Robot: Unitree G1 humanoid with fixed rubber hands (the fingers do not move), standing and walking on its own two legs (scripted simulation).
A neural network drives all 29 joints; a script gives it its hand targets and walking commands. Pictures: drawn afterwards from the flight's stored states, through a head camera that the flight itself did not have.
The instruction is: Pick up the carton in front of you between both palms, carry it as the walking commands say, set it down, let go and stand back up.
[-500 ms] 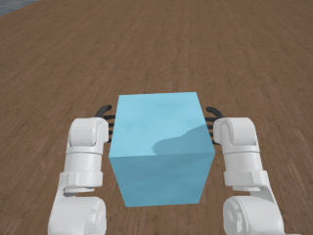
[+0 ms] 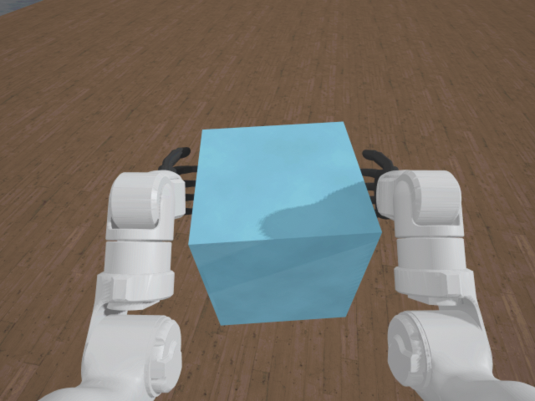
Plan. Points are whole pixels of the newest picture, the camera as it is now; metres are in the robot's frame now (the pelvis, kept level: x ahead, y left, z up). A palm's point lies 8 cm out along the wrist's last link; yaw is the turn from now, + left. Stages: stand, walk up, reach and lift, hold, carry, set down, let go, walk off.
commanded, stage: carry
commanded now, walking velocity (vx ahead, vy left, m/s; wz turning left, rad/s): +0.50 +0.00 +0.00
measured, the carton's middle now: (278, 229) +0.36 +0.00 +0.09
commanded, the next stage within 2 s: none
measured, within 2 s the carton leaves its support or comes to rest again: neither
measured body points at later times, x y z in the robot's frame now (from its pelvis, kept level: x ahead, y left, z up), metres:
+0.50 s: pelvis +0.23 -0.04 -0.02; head +0.28 -0.05 +0.43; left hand +0.62 +0.12 +0.12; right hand +0.63 -0.19 +0.11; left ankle +0.08 +0.08 -0.64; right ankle +0.32 -0.11 -0.73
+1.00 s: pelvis +0.55 -0.02 +0.00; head +0.57 -0.02 +0.45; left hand +0.88 +0.13 +0.07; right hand +0.88 -0.17 +0.08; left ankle +0.62 +0.05 -0.73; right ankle +0.39 -0.11 -0.65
